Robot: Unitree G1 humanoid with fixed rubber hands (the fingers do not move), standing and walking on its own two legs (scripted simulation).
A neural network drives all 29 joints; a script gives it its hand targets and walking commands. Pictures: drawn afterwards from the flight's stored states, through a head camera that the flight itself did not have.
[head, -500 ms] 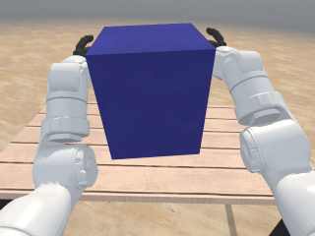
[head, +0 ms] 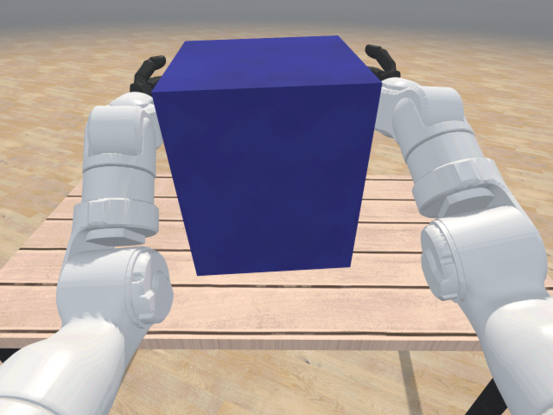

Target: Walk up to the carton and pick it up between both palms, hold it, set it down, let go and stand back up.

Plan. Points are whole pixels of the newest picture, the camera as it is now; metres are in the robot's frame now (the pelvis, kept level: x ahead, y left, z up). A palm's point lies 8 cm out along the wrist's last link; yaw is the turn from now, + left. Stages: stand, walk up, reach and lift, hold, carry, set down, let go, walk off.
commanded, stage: hold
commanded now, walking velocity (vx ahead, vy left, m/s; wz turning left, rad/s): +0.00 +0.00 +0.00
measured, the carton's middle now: (268, 154) +0.37 -0.01 +0.27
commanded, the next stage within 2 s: set down in 0.02 s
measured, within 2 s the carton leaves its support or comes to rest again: neither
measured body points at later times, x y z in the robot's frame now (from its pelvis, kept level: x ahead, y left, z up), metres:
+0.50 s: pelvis +0.01 -0.01 +0.00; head -0.07 +0.03 +0.44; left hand +0.42 +0.17 +0.34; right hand +0.41 -0.14 +0.36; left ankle +0.01 +0.13 -0.75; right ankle +0.01 -0.11 -0.75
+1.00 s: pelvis +0.01 +0.00 +0.00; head -0.05 +0.02 +0.45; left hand +0.43 +0.16 +0.28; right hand +0.43 -0.15 +0.28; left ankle +0.01 +0.13 -0.75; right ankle +0.01 -0.11 -0.75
